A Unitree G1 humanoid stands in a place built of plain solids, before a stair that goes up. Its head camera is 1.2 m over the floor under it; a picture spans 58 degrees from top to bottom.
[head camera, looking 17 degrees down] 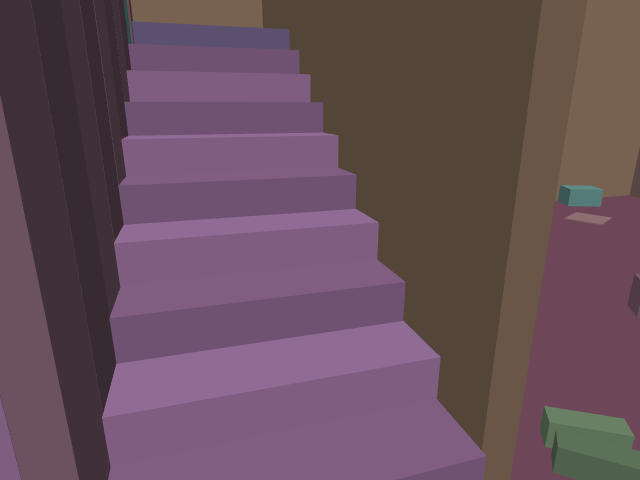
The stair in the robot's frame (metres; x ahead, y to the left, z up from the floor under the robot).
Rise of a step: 0.18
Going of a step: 0.28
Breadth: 1.10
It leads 17 degrees to the left of straight ahead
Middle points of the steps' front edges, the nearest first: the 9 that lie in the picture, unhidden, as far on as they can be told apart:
1.19 0.10 0.35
1.46 0.18 0.53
1.74 0.26 0.70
2.01 0.34 0.88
2.28 0.42 1.06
2.56 0.51 1.23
2.83 0.59 1.41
3.10 0.67 1.58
3.37 0.75 1.76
